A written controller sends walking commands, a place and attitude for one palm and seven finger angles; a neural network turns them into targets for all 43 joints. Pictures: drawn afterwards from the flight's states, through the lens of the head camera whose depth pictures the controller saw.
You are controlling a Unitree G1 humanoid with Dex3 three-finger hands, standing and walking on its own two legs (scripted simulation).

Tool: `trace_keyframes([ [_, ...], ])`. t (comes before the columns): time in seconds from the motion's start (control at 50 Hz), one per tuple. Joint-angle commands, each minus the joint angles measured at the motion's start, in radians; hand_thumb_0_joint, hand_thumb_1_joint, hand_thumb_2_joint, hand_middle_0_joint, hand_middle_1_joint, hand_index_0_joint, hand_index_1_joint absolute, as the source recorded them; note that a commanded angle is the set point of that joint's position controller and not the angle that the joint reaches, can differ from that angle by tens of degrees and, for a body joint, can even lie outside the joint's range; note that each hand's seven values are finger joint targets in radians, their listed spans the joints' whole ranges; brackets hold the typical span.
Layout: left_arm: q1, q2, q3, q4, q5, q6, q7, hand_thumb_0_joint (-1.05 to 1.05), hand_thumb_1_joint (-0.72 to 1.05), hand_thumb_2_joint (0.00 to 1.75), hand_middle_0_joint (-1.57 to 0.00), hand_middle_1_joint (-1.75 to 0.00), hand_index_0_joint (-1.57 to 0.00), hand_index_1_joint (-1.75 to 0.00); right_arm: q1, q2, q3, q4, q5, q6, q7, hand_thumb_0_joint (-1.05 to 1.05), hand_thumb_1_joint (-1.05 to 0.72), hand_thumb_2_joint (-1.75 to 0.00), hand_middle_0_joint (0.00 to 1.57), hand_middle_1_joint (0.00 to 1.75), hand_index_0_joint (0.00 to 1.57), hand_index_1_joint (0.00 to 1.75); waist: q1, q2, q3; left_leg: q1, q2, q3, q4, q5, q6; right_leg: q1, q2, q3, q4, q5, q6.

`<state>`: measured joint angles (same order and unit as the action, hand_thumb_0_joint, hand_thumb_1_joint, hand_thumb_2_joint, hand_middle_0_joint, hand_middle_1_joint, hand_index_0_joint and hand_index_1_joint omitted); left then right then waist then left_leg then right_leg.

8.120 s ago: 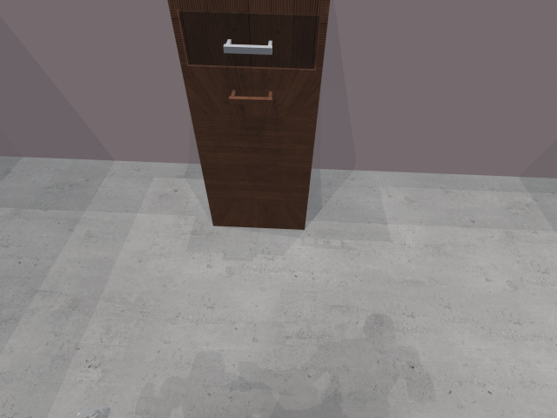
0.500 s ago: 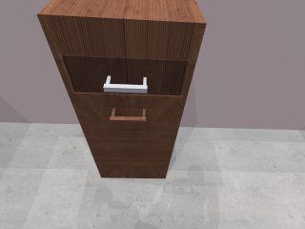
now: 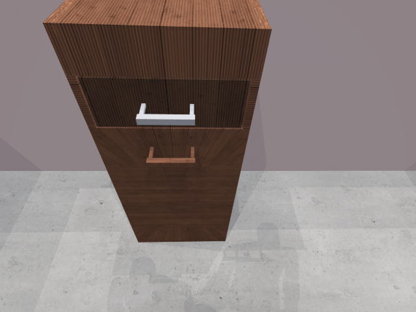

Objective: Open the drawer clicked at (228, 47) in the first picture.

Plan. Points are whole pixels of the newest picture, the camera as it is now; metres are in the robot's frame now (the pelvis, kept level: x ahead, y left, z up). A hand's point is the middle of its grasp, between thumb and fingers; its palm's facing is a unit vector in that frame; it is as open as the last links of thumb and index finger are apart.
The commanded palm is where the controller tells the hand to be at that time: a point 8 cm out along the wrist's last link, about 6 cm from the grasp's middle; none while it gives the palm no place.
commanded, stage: look again from close up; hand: left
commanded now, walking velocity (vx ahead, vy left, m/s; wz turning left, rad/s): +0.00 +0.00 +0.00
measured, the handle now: (166, 113) +0.53 +0.13 +0.08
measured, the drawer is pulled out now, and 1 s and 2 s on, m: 0.00 0.00 0.00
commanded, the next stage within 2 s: raise the hand with hooked fingers in 0.32 s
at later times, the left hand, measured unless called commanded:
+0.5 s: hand out of the picture +0.01 +0.15 -0.16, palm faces -0.07 -0.95 -0.30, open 7.3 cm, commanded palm +0.11 +0.18 -0.05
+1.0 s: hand (116, 293) +0.16 +0.17 -0.01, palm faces +0.03 -0.09 -1.00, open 9.5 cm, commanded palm +0.16 +0.17 +0.06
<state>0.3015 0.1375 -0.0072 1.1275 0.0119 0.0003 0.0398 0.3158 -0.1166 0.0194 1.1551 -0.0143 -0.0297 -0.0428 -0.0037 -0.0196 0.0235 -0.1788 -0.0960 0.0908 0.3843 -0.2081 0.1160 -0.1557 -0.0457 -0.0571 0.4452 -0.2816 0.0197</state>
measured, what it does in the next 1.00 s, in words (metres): shifts its weight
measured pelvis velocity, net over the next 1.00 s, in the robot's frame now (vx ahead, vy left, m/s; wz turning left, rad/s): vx -0.02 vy -0.09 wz -0.01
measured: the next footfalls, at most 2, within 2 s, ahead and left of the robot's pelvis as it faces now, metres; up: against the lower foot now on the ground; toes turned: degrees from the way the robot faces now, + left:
none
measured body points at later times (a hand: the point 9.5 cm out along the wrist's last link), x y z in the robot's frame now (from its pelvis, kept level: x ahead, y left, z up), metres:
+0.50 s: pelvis +0.00 -0.02 +0.00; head +0.01 -0.02 +0.45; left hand +0.01 +0.20 -0.14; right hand +0.01 -0.25 -0.15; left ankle +0.00 +0.04 -0.74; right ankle -0.03 -0.13 -0.74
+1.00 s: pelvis -0.02 -0.09 -0.02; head -0.02 -0.12 +0.43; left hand +0.15 +0.17 +0.04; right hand +0.25 -0.29 -0.08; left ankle +0.00 +0.04 -0.74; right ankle -0.02 -0.12 -0.74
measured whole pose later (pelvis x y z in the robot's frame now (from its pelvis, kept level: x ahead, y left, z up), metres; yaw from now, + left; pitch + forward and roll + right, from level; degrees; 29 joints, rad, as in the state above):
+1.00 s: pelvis -0.02 -0.09 -0.02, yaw +0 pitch +2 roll +2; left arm 0.36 0.37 -0.08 0.04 1.01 0.06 0.38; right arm 0.01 -0.24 -0.01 0.56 -0.05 0.10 -0.01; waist 0.14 0.03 -0.07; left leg -0.40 -0.01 0.02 0.66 -0.30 0.02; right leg -0.38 0.06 -0.08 0.69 -0.36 -0.12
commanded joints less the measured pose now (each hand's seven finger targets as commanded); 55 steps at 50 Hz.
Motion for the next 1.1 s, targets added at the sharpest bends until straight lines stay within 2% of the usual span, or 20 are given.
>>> trace_keyframes([
  [0.0,0.088,0.063,0.007,-0.016,0.002,-0.007,0.005,0.00,0.90,0.90,-0.20,-0.30,-0.20,-0.30,0.068,-0.106,-0.014,-0.020,0.004,-0.016,-0.004,0.00,-0.90,-0.90,0.20,0.30,0.20,0.30,0.011,0.012,0.051,-0.015,0.221,-0.239,-0.119,0.087,-0.037,-0.038,-0.056,0.072,-0.051,0.052,-0.051],
  [0.38,0.113,0.057,0.002,-0.010,0.001,-0.020,0.006,0.00,0.90,0.90,-0.20,-0.30,-0.20,-0.30,0.049,-0.091,-0.010,-0.019,0.007,-0.014,-0.001,0.00,-0.90,-0.90,0.20,0.30,0.20,0.30,0.010,0.012,0.059,-0.006,0.200,-0.179,-0.067,0.141,-0.044,-0.033,-0.067,0.092,-0.085,0.109,-0.058],
  [0.4,0.136,0.084,-0.004,0.003,0.019,-0.047,0.040,0.00,0.90,0.90,-0.20,-0.30,-0.20,-0.30,-0.026,-0.143,-0.009,-0.096,0.016,-0.015,0.012,0.00,-0.90,-0.90,0.20,0.30,0.20,0.30,0.024,0.049,0.090,-0.064,0.209,-0.172,0.100,0.360,-0.078,-0.080,-0.082,0.103,-0.081,0.286,-0.047],
  [0.42,-0.595,0.308,-0.098,-1.585,0.096,-0.183,0.063,0.00,0.88,0.89,-0.20,-0.32,-0.20,-0.32,0.021,-0.307,-0.036,-0.501,0.080,-0.148,-0.014,0.00,-0.90,-0.90,0.20,0.30,0.20,0.30,-0.088,0.345,-0.420,0.270,0.147,-0.164,0.002,0.388,-0.090,-0.091,0.037,0.084,0.057,0.222,-0.068],
  [0.44,-0.253,0.299,-0.014,-1.336,0.122,-0.109,0.151,0.00,0.85,0.88,-0.20,-0.33,-0.20,-0.33,-0.083,-0.233,-0.018,-0.411,0.066,-0.258,-0.057,0.00,-0.90,-0.90,0.20,0.30,0.20,0.30,0.001,0.434,-0.441,0.329,0.205,-0.192,-0.023,0.414,-0.145,-0.164,0.031,0.028,0.183,-0.016,-0.075],
  [0.46,0.038,0.191,-0.068,-1.202,0.127,0.039,0.195,0.00,0.83,0.87,-0.21,-0.34,-0.21,-0.34,-0.086,-0.182,-0.042,-0.404,0.079,-0.298,-0.057,0.00,-0.90,-0.90,0.20,0.30,0.20,0.30,0.007,0.297,-0.241,0.148,0.190,-0.216,-0.098,0.233,-0.173,-0.247,0.040,0.009,0.253,-0.154,-0.055],
  [0.48,0.088,0.037,-0.181,-1.159,0.150,0.093,0.206,0.00,0.81,0.86,-0.21,-0.36,-0.21,-0.36,-0.050,-0.162,-0.040,-0.402,0.099,-0.309,-0.059,0.00,-0.90,-0.90,0.20,0.30,0.20,0.30,-0.016,0.181,-0.117,0.062,0.168,-0.184,-0.057,0.180,-0.128,-0.271,0.043,0.003,0.230,-0.112,-0.047],
  [0.5,0.014,0.057,-0.206,-1.290,0.206,0.079,0.222,0.00,0.78,0.85,-0.21,-0.37,-0.21,-0.37,-0.076,-0.204,-0.053,-0.471,0.094,-0.330,-0.050,0.00,-0.90,-0.90,0.20,0.30,0.20,0.30,-0.022,0.125,-0.055,-0.002,0.164,-0.186,-0.005,0.134,-0.110,-0.289,0.040,-0.004,0.187,-0.077,-0.049],
  [0.52,0.038,0.114,-0.209,-1.333,0.311,0.077,0.246,0.00,0.76,0.84,-0.21,-0.39,-0.21,-0.39,-0.093,-0.246,-0.052,-0.493,0.069,-0.336,-0.043,0.00,-0.90,-0.90,0.20,0.30,0.20,0.30,-0.022,0.070,-0.124,-0.019,0.156,-0.190,0.043,0.067,-0.105,-0.297,0.050,0.004,0.150,-0.044,-0.060],
  [0.56,0.016,0.153,-0.225,-1.342,0.506,0.078,0.296,0.00,0.71,0.82,-0.21,-0.42,-0.21,-0.42,-0.131,-0.267,-0.051,-0.571,0.031,-0.311,-0.026,0.00,-0.90,-0.90,0.20,0.30,0.20,0.30,-0.039,-0.033,-0.107,-0.122,0.114,-0.213,0.128,-0.012,-0.086,-0.324,0.058,0.058,0.119,-0.025,-0.077],
  [0.58,0.007,0.170,-0.206,-1.265,0.630,0.081,0.334,0.00,0.69,0.81,-0.22,-0.43,-0.22,-0.43,-0.158,-0.265,-0.058,-0.582,0.001,-0.273,-0.019,0.00,-0.90,-0.90,0.20,0.30,0.20,0.30,-0.040,-0.152,-0.119,-0.160,0.094,-0.186,0.179,-0.021,-0.080,-0.372,0.067,0.083,0.104,-0.096,-0.080],
  [0.6,0.103,0.144,-0.191,-1.164,0.734,0.083,0.363,0.00,0.67,0.80,-0.22,-0.45,-0.22,-0.45,-0.197,-0.262,-0.070,-0.615,-0.018,-0.231,-0.005,0.00,-0.90,-0.90,0.20,0.30,0.20,0.30,-0.007,-0.224,-0.074,-0.209,0.081,-0.161,0.201,-0.040,-0.084,-0.406,0.072,0.083,0.095,-0.167,-0.081],
  [0.66,0.379,0.157,-0.107,-1.033,0.938,0.067,0.388,0.00,0.60,0.77,-0.22,-0.50,-0.22,-0.50,-0.305,-0.263,-0.085,-0.695,-0.031,-0.068,0.065,0.00,-0.90,-0.90,0.20,0.30,0.20,0.30,0.124,-0.243,-0.047,-0.326,0.058,-0.102,0.218,-0.038,-0.099,-0.337,0.069,0.145,0.112,-0.087,-0.103],
  [0.7,0.321,0.230,-0.046,-1.133,1.008,0.044,0.386,0.00,0.55,0.75,-0.22,-0.53,-0.22,-0.53,-0.356,-0.241,-0.070,-0.743,-0.014,0.018,0.097,0.00,-0.90,-0.90,0.20,0.30,0.20,0.30,0.158,-0.202,-0.138,-0.361,0.049,-0.074,0.224,0.017,-0.102,-0.238,0.054,0.177,0.164,0.068,-0.103],
  [0.74,0.281,0.309,0.021,-1.224,1.047,0.041,0.402,0.00,0.50,0.73,-0.23,-0.55,-0.23,-0.55,-0.388,-0.221,-0.056,-0.776,-0.003,0.065,0.109,0.00,-0.90,-0.90,0.20,0.30,0.20,0.30,0.176,-0.081,-0.190,-0.342,0.037,-0.062,0.222,0.042,-0.101,-0.176,0.053,0.217,0.173,0.114,-0.102],
  [0.76,0.237,0.351,0.058,-1.269,1.058,0.046,0.417,0.00,0.48,0.72,-0.23,-0.57,-0.23,-0.57,-0.394,-0.213,-0.053,-0.778,-0.003,0.084,0.108,0.00,-0.90,-0.90,0.20,0.30,0.20,0.30,0.183,-0.025,-0.215,-0.329,0.031,-0.065,0.225,0.050,-0.101,-0.150,0.055,0.229,0.175,0.123,-0.102],
  [0.8,0.079,0.353,0.046,-1.341,1.080,0.070,0.444,0.00,0.43,0.70,-0.23,-0.60,-0.23,-0.60,-0.400,-0.199,-0.051,-0.788,-0.010,0.106,0.096,0.00,-0.90,-0.90,0.20,0.30,0.20,0.30,0.151,0.051,-0.255,-0.268,0.024,-0.060,0.232,0.052,-0.090,-0.146,0.058,0.275,0.143,0.126,-0.100],
  [0.9,-0.269,0.401,0.042,-1.394,1.032,0.061,0.429,0.00,0.32,0.65,-0.24,-0.68,-0.24,-0.68,-0.409,-0.194,-0.052,-0.743,-0.030,0.092,0.033,0.00,-0.90,-0.90,0.20,0.30,0.20,0.30,0.050,0.018,-0.205,-0.196,0.017,-0.084,0.269,-0.020,-0.064,-0.172,0.026,0.361,0.006,0.042,-0.063],
  [0.96,-0.329,0.383,-0.003,-1.397,0.980,0.015,0.365,0.00,0.25,0.62,-0.25,-0.72,-0.25,-0.72,-0.409,-0.196,-0.043,-0.721,-0.034,0.068,0.012,0.00,-0.90,-0.90,0.20,0.30,0.20,0.30,0.024,-0.001,-0.197,-0.162,0.012,-0.105,0.269,-0.023,-0.060,-0.151,0.005,0.376,-0.039,0.068,-0.041],
  [1.08,-0.188,0.429,0.049,-1.328,0.937,0.031,0.236,0.00,0.11,0.56,-0.26,-0.81,-0.26,-0.81,-0.397,-0.203,-0.023,-0.692,-0.027,0.067,0.008,0.00,-0.90,-0.90,0.20,0.30,0.20,0.30,0.081,0.001,-0.218,-0.207,0.014,-0.122,0.188,0.016,-0.073,0.000,-0.020,0.337,-0.008,0.305,-0.018],
])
